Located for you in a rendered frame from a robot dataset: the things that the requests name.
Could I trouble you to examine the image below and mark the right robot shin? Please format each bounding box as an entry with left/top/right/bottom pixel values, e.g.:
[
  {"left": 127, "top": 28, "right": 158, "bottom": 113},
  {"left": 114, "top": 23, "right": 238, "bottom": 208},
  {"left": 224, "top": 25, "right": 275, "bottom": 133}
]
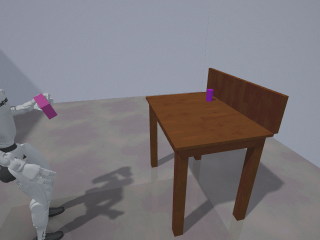
[{"left": 30, "top": 201, "right": 49, "bottom": 240}]

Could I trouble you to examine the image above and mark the right robot thigh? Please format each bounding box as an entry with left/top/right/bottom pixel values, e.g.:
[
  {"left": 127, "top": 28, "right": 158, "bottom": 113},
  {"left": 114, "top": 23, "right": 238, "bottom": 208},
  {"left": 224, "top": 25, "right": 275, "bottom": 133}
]
[{"left": 0, "top": 166, "right": 47, "bottom": 209}]

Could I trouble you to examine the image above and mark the robot left forearm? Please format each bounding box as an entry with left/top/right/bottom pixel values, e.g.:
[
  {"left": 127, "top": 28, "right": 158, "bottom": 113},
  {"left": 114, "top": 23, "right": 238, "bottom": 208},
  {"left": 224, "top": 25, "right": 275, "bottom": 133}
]
[{"left": 11, "top": 101, "right": 34, "bottom": 116}]

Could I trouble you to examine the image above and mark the sponge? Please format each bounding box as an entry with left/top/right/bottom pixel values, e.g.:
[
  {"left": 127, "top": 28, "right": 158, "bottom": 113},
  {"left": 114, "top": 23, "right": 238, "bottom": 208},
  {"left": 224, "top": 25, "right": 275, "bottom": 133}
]
[{"left": 33, "top": 93, "right": 57, "bottom": 120}]

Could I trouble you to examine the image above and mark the left robot hand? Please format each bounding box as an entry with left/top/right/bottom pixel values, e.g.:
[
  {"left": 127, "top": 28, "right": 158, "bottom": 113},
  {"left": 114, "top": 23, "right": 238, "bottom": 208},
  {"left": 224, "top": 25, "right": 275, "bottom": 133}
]
[{"left": 31, "top": 93, "right": 54, "bottom": 112}]

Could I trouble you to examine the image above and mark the table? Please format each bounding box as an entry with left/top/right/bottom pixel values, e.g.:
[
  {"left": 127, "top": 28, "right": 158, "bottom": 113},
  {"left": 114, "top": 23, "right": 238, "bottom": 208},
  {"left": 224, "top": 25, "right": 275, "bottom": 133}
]
[{"left": 145, "top": 68, "right": 289, "bottom": 237}]

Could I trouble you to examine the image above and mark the right robot hand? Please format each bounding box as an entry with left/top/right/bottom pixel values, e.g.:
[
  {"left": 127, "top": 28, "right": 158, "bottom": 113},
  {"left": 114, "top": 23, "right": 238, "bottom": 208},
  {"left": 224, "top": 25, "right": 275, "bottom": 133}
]
[{"left": 20, "top": 163, "right": 57, "bottom": 184}]

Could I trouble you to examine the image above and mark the robot right forearm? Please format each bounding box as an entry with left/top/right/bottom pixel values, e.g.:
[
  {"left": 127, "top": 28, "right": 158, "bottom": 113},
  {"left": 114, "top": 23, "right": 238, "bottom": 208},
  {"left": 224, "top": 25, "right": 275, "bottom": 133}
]
[{"left": 0, "top": 150, "right": 26, "bottom": 172}]

